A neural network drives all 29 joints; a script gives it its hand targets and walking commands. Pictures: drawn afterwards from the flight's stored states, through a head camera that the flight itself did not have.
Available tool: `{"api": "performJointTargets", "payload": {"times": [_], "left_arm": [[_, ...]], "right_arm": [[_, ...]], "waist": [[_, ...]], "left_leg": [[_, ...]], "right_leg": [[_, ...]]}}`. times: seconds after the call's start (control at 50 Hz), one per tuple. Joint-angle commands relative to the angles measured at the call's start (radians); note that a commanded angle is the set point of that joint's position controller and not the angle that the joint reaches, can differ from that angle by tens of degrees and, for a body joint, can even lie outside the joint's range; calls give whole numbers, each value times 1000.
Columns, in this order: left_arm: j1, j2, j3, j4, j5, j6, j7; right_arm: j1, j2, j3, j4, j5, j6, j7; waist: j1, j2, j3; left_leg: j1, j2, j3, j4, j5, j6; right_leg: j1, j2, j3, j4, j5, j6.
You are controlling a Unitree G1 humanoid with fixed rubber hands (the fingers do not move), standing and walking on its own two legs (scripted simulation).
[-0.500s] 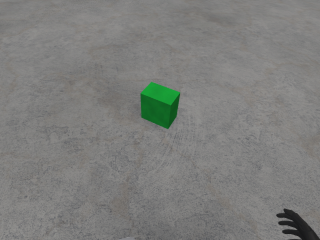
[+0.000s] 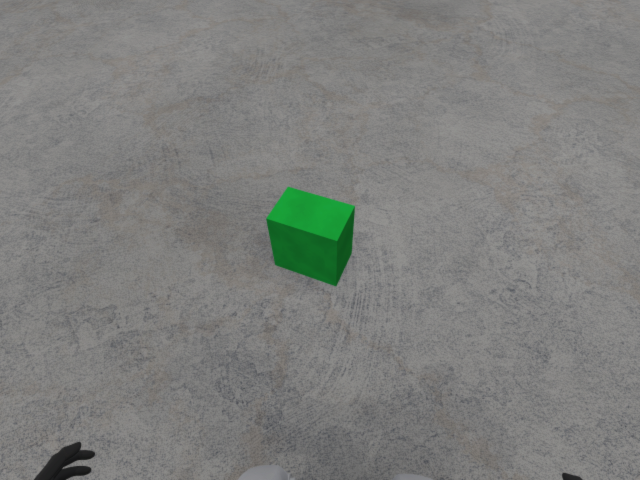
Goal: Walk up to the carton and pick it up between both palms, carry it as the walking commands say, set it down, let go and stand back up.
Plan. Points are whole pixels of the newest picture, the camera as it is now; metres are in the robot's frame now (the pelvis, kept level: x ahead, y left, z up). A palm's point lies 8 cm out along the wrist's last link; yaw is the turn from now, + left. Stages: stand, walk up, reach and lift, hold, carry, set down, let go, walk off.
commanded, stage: walk up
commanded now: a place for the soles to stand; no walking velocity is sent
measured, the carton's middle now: (312, 237) +0.96 +0.03 -0.63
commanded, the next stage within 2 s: none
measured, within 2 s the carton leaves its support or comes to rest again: neither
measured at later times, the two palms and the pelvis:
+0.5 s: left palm (69, 370) +0.29 +0.38 -0.08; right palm (558, 398) +0.22 -0.31 -0.08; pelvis +0.20 +0.04 +0.00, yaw -1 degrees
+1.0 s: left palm (106, 262) +0.49 +0.39 -0.09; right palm (499, 289) +0.39 -0.28 -0.07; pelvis +0.37 +0.07 +0.00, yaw -3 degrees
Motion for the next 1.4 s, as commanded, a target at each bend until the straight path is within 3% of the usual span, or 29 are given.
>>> {"api": "performJointTargets", "payload": {"times": [0.0, 0.1, 0.14, 0.16, 0.24, 0.32, 0.42, 0.46, 0.48, 0.5, 0.56, 0.62, 0.68, 0.7, 0.72, 0.74, 0.76, 0.86, 1.0, 1.02, 1.04, 1.06, 1.08, 1.14, 1.2, 1.22, 1.26, 1.28, 1.38], "left_arm": [[43, 256, 67, -46, 24, -4, -7], [-9, 190, 34, -65, 30, 16, -23], [-32, 112, 13, -103, 27, 20, -12], [-57, 211, 33, -87, 31, 26, -2], [115, 199, 39, 22, 21, 10, -9], [79, 180, 46, 18, 20, 23, -42], [126, 158, 64, 42, 30, 14, -44], [225, 214, 92, 60, 35, 1, -22], [275, 300, 110, 47, 35, -11, -6], [236, 316, 103, 12, 21, -12, 2], [194, 268, 85, 5, 4, -5, 11], [92, 263, 72, -29, 20, 8, -3], [42, 198, 40, -57, 21, 21, -14], [33, 134, 16, -75, 20, 24, -14], [-5, 89, 9, -114, 16, 24, -6], [-18, 171, 27, -104, 28, 28, 6], [7, 230, 37, -80, 18, 31, 5], [96, 166, 40, -21, 23, 19, -17], [74, 131, 54, -12, 33, 31, -19], [118, 170, 68, -7, 34, 28, -6], [172, 251, 86, -9, 36, 26, 4], [160, 287, 81, -28, 24, 27, 12], [130, 266, 73, -35, 12, 33, 15], [9, 210, 48, -41, 18, 55, 18], [-76, 195, 28, -40, 16, 76, 11], [-74, 144, 11, -45, 10, 80, 11], [-37, 83, -10, -24, -7, 91, 16], [-32, 147, 16, 22, -2, 99, 22], [-73, 176, 12, 74, 13, 72, 23]], "right_arm": [[20, -178, -59, -47, -7, -9, 27], [123, -245, -110, 1, -14, -17, 22], [200, -388, -138, -19, -26, -30, -2], [125, -384, -138, -49, 0, -34, -8], [10, -264, -95, -71, -2, -33, -12], [-16, -295, -98, -97, -10, -38, -2], [-30, -256, -88, -102, -4, -24, 2], [2, -187, -64, -115, -5, -24, -1], [1, -151, -43, -133, 1, -27, -1], [-13, -219, -55, -136, -1, -22, -15], [-17, -227, -53, -105, 1, -26, -19], [39, -208, -66, -71, 1, -20, 4], [165, -209, -94, -26, -13, -24, -2], [230, -270, -116, -15, -18, -27, -13], [263, -366, -133, -39, -33, -35, -22], [192, -394, -141, -87, -10, -40, -27], [126, -354, -130, -96, 6, -42, -29], [90, -277, -95, -101, -10, -49, -28], [17, -225, -64, -103, 3, -24, -29], [49, -186, -51, -104, 7, -23, -32], [67, -146, -30, -121, 15, -24, -37], [62, -178, -30, -112, 12, -10, -51], [68, -222, -52, -93, 7, -8, -59], [129, -206, -47, -32, 10, -17, -58], [188, -176, -53, 29, -7, -12, -64], [181, -208, -63, 38, -19, -15, -72], [-14, -302, -64, -35, -28, -20, -80], [-91, -331, -66, -35, -10, -15, -74], [-95, -202, -24, 22, 6, -6, -67]], "waist": [[20, -242, -37], [-76, -77, -94], [-142, 234, -50], [-124, 28, 4], [-17, 69, 11], [-7, 149, 1], [31, 48, -56], [100, -182, -117], [130, -374, -124], [118, -237, -107], [80, -168, -56], [18, -276, -41], [-73, -141, -90], [-119, 56, -128], [-141, 242, -95], [-132, 88, -42], [-81, -48, -1], [-29, 81, 2], [39, 45, -92], [71, -97, -144], [102, -315, -182], [98, -264, -137], [76, -188, -120], [15, -205, -90], [-38, -194, -91], [-50, -108, -79], [23, 139, -22], [11, 89, -16], [10, -27, -93]], "left_leg": [[-8, 54, 9, -301, 56, -26], [382, -20, 74, -462, 121, 9], [415, 377, -694, -881, -558, 207], [345, 423, -749, -899, -529, 249], [186, 279, -297, -775, -92, 214], [33, 254, -161, -803, -115, 198], [-23, 192, -48, -647, -133, 150], [-165, 106, 61, -305, 6, 86], [-395, -13, 89, 1, -56, 20], [-440, 21, -8, 83, -98, 8], [-308, 100, -84, -26, -56, -4], [-42, 63, 1, -240, -15, -14], [324, -43, 110, -482, 181, -7], [458, 41, -48, -570, 34, 41], [497, 298, -535, -760, -283, 163], [423, 441, -725, -839, -358, 239], [364, 426, -664, -792, -259, 271], [165, 277, -195, -691, 349, 227], [-15, 159, -11, -485, 328, 111], [-45, 117, 45, -297, 351, 80], [-213, 8, 99, -1, 135, 17], [-262, -3, 28, 97, -149, 9], [-241, 25, -25, 131, -153, 1], [-33, 47, 11, -143, -114, -4], [193, -10, 91, -416, 151, -7], [226, -4, 29, -500, 159, 6], [67, 322, -457, -738, 66, 137], [-36, 352, -437, -704, 67, 212], [42, 122, -95, -499, 240, 31]], "right_leg": [[14, -261, 174, -252, 0, -236], [-295, -138, 67, 0, -452, -125], [-601, 40, 65, 557, -349, -43], [-572, -28, 227, 593, -272, -36], [-368, -92, 170, 398, -152, -11], [-196, -75, 105, 248, -45, -8], [83, 11, 11, 45, 33, -21], [323, -52, 184, -107, -202, -83], [455, -316, 646, -274, -356, -204], [439, -400, 763, -285, -308, -299], [260, -331, 479, -190, 166, -279], [3, -260, 275, -180, 89, -248], [-217, -139, 133, 28, -120, -159], [-377, -64, 50, 262, -222, -110], [-597, 58, 53, 530, -328, -72], [-611, 5, 214, 596, -300, -48], [-571, -53, 253, 590, -213, -37], [-302, -82, 116, 343, -118, -4], [146, 42, 36, 22, 41, -51], [259, -21, 142, -63, -34, -86], [349, -267, 494, -177, -98, -199], [291, -397, 671, -236, -37, -309], [247, -376, 617, -210, 48, -334], [17, -216, 279, -106, 187, -240], [-148, -165, 201, 6, 71, -182], [-201, -141, 184, 86, 29, -128], [-215, 7, 104, 234, -219, -23], [-94, -12, 142, 273, -277, -25], [40, -84, 232, -3, 98, -72]]}}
